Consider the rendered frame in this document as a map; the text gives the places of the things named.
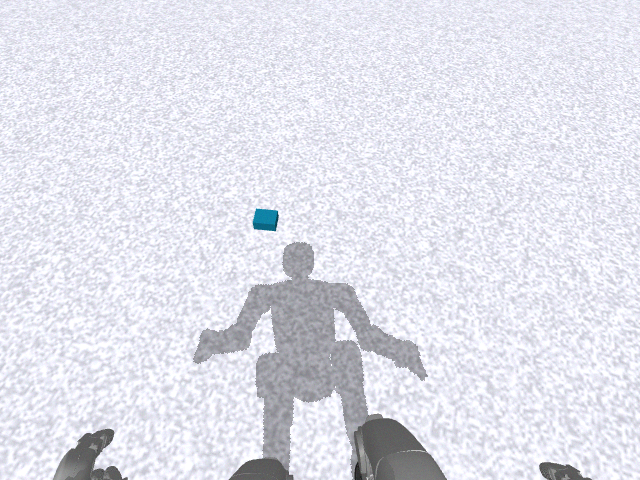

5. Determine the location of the right robot hand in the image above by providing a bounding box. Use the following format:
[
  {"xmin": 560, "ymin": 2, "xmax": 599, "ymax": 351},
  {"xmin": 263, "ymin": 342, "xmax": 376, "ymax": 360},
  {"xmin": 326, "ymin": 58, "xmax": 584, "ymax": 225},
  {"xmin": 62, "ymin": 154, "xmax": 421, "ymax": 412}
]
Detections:
[{"xmin": 539, "ymin": 462, "xmax": 592, "ymax": 480}]

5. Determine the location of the left robot hand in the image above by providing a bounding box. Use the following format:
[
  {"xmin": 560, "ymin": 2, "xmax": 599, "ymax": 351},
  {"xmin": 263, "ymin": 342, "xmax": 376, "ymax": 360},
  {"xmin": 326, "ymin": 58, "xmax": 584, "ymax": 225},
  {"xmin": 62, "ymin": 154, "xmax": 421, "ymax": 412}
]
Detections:
[{"xmin": 53, "ymin": 429, "xmax": 128, "ymax": 480}]

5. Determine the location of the small box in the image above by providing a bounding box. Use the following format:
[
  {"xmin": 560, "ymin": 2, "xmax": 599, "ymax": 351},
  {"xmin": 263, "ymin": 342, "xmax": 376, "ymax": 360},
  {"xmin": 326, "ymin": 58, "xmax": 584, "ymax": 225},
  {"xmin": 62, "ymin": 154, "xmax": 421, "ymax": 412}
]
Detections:
[{"xmin": 253, "ymin": 209, "xmax": 279, "ymax": 231}]

